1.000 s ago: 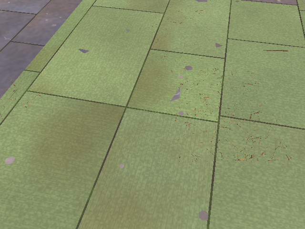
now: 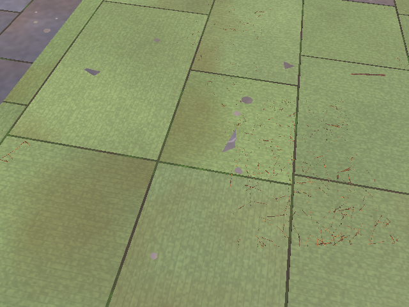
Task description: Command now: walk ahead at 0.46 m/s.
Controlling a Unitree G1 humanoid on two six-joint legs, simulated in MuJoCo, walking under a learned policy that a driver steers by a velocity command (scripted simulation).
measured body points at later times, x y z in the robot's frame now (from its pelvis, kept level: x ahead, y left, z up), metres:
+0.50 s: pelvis +0.29 -0.03 +0.00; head +0.31 -0.04 +0.45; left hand +0.21 +0.20 -0.14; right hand +0.42 -0.26 -0.13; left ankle +0.44 +0.12 -0.68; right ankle +0.22 -0.08 -0.74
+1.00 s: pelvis +0.49 +0.01 +0.00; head +0.53 +0.01 +0.45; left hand +0.61 +0.24 -0.15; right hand +0.49 -0.25 -0.14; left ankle +0.54 +0.07 -0.74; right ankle +0.53 -0.13 -0.67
